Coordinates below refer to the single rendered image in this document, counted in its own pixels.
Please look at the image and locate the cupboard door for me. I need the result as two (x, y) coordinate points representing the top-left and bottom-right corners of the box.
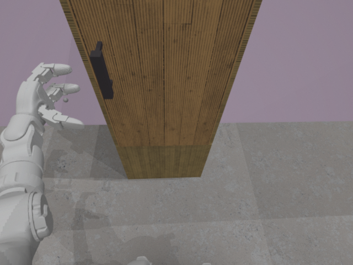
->
(66, 0), (256, 147)

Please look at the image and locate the left robot hand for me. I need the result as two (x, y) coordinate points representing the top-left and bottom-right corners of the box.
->
(16, 62), (85, 131)

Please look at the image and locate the robot left shin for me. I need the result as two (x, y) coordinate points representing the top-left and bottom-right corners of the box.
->
(136, 256), (148, 261)

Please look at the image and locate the handle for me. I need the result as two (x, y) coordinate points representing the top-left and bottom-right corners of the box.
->
(90, 41), (114, 99)

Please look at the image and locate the left robot forearm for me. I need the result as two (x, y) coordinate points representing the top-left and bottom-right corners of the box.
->
(0, 114), (45, 199)

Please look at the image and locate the robot left upper arm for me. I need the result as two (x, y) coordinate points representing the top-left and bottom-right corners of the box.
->
(0, 192), (54, 265)

